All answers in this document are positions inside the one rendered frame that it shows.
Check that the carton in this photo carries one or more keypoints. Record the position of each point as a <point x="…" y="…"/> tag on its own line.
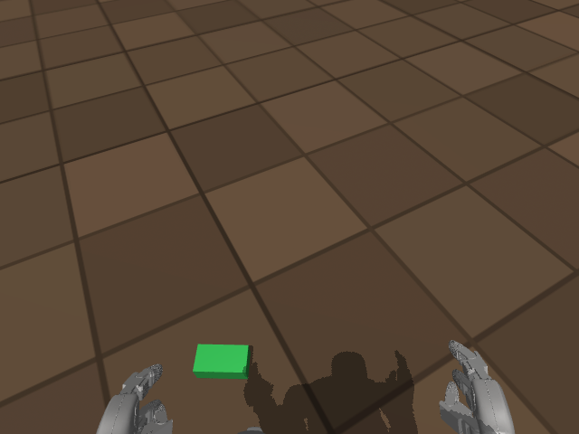
<point x="222" y="361"/>

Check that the left robot hand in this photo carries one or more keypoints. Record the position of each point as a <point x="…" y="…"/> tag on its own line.
<point x="123" y="416"/>

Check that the right robot hand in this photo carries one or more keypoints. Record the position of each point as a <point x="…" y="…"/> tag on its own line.
<point x="485" y="397"/>

